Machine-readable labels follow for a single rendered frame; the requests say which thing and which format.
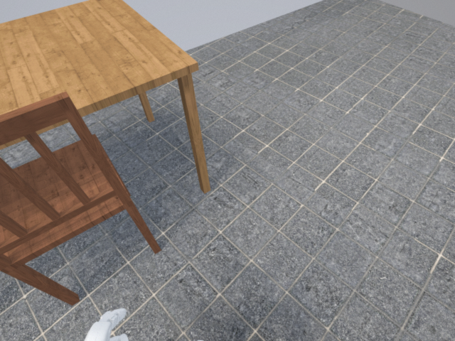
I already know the chair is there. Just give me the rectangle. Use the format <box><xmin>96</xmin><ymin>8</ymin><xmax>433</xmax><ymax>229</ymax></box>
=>
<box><xmin>0</xmin><ymin>92</ymin><xmax>161</xmax><ymax>305</ymax></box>

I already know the table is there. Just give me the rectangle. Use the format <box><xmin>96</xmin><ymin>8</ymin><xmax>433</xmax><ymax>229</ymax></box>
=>
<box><xmin>0</xmin><ymin>0</ymin><xmax>210</xmax><ymax>194</ymax></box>

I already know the left robot hand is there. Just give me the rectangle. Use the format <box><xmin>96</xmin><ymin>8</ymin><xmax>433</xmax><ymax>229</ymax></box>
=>
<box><xmin>84</xmin><ymin>308</ymin><xmax>129</xmax><ymax>341</ymax></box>

